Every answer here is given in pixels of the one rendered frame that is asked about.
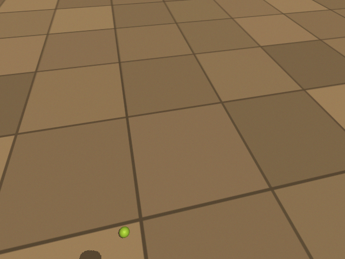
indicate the ball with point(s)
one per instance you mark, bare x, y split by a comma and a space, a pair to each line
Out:
124, 232

